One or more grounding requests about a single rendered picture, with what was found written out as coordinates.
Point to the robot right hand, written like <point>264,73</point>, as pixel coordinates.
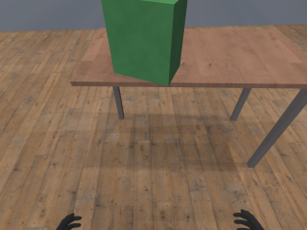
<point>250,221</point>

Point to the robot left hand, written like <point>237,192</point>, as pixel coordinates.
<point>64,224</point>

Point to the carton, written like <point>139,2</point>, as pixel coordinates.
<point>145,37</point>

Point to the table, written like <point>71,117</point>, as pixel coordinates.
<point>215,58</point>

